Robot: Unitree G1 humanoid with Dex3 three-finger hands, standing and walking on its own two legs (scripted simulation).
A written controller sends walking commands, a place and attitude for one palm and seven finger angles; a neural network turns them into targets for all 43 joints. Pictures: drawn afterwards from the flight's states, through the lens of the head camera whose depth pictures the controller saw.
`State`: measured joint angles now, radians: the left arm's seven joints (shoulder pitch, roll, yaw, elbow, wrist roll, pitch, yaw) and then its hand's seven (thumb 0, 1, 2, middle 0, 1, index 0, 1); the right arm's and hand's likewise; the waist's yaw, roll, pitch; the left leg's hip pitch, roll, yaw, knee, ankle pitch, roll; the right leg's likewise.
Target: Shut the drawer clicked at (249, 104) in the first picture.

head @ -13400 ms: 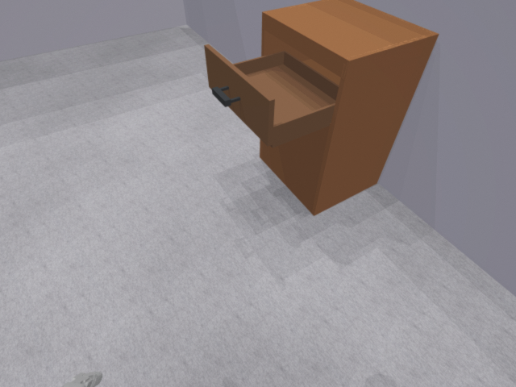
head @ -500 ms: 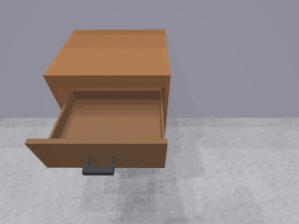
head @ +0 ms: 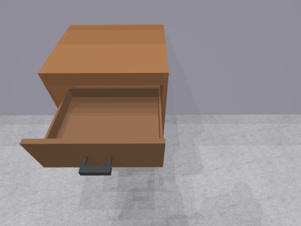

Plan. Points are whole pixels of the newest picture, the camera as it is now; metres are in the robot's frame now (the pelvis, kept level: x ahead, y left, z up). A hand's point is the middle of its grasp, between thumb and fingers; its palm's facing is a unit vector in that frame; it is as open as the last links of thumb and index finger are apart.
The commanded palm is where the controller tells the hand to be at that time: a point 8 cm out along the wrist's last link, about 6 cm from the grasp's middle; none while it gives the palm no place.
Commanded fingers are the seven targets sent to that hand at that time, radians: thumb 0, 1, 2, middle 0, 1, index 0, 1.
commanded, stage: look again from close up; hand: left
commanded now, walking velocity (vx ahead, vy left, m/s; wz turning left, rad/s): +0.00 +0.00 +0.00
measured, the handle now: (96, 164) +0.33 +0.21 -0.13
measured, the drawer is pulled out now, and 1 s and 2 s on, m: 0.29 0.29 0.29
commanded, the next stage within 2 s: raise the hand and make a fist in 0.14 s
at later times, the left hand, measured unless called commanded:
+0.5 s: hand (91, 202) +0.18 +0.16 -0.01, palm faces +0.14 -0.99 -0.01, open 6.7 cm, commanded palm +0.10 +0.22 -0.06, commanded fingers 0.00 0.90 0.90 -0.48 -0.60 -0.48 -0.60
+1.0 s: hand (94, 219) +0.15 +0.16 -0.06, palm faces -0.02 -1.00 -0.01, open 4.2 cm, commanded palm +0.12 +0.22 -0.05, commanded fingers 0.00 0.90 0.90 -0.98 -1.14 -0.98 -1.14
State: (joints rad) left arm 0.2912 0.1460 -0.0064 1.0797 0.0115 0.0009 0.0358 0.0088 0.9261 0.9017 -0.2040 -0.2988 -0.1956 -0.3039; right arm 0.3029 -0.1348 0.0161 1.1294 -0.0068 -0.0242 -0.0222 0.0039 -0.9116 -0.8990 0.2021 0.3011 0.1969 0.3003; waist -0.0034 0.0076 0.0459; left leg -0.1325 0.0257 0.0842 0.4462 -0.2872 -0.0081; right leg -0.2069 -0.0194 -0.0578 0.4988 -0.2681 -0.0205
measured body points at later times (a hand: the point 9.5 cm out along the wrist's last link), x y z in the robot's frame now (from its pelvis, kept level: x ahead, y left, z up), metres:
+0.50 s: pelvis -0.03 +0.00 -0.03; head -0.01 -0.01 +0.42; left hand +0.17 +0.22 -0.01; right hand +0.13 -0.27 -0.11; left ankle -0.03 +0.12 -0.74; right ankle +0.00 -0.10 -0.74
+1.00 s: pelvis -0.05 +0.00 -0.10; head +0.02 +0.01 +0.34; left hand +0.15 +0.22 -0.06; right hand +0.14 -0.19 -0.19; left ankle -0.03 +0.12 -0.74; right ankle +0.00 -0.10 -0.74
